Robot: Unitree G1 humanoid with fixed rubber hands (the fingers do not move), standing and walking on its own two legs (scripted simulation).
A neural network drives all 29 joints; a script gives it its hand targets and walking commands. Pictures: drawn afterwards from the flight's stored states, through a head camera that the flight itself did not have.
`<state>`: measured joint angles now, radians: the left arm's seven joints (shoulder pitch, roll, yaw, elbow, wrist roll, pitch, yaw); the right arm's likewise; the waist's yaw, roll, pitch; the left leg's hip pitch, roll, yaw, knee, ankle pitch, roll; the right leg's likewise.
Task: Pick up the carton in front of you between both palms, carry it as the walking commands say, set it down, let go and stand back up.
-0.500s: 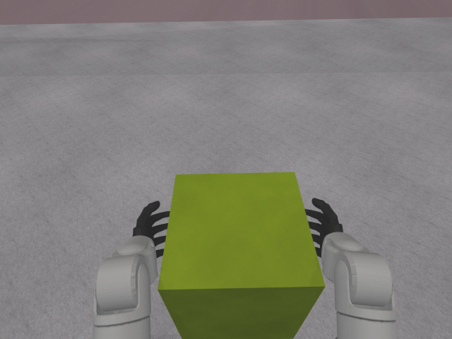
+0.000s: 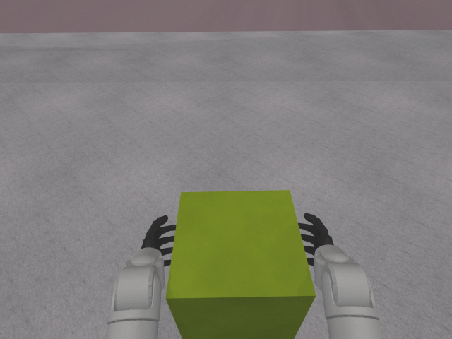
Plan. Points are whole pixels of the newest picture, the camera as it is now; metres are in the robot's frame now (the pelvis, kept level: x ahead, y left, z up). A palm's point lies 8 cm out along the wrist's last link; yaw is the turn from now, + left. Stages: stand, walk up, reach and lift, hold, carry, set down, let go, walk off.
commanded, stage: carry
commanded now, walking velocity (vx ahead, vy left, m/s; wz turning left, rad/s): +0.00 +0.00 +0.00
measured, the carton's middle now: (236, 271) +0.28 +0.00 -0.03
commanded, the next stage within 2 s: hold in 0.48 s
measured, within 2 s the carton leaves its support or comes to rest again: neither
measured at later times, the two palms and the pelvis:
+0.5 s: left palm (155, 261) +0.26 +0.14 +0.04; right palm (324, 258) +0.26 -0.15 +0.04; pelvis -0.02 +0.00 +0.00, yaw +0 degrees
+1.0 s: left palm (157, 262) +0.26 +0.14 +0.04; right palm (333, 283) +0.21 -0.15 +0.04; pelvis -0.04 +0.04 +0.01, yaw -9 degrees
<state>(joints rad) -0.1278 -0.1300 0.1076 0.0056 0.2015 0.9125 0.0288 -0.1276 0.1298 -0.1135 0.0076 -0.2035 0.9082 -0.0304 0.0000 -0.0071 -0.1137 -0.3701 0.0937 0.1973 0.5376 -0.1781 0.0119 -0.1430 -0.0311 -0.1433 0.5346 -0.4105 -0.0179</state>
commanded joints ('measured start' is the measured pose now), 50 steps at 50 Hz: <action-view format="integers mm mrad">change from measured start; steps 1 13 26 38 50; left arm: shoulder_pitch -481 -564 -451 -435 -540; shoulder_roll -801 -916 -846 -848 -914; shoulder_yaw -511 -485 -504 -484 -529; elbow -22 114 -23 40 60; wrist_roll -229 -194 -217 -160 -188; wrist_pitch -110 -270 -225 -262 -244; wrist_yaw -202 -224 -211 -186 -231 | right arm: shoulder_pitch -485 -568 -460 -546 -559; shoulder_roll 788 897 882 849 889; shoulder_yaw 511 478 473 511 441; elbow -21 120 74 93 166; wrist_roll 231 192 200 215 179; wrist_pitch -108 -269 -255 -292 -301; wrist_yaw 207 232 214 231 246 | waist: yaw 1 1 -20 45 -9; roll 1 10 -141 -41 -8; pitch -162 -236 -90 -71 -59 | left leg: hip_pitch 194 218 617 559 693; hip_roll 82 87 -174 -212 -171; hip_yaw -108 -109 -287 -252 -273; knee -52 -50 -43 -128 -136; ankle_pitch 174 221 436 229 109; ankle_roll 12 15 32 8 -10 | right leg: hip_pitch -114 -99 -266 -128 -286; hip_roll -118 -112 45 71 84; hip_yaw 93 95 288 267 260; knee -132 -102 -207 -228 -268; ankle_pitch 232 258 561 386 118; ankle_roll -13 -23 -27 13 -47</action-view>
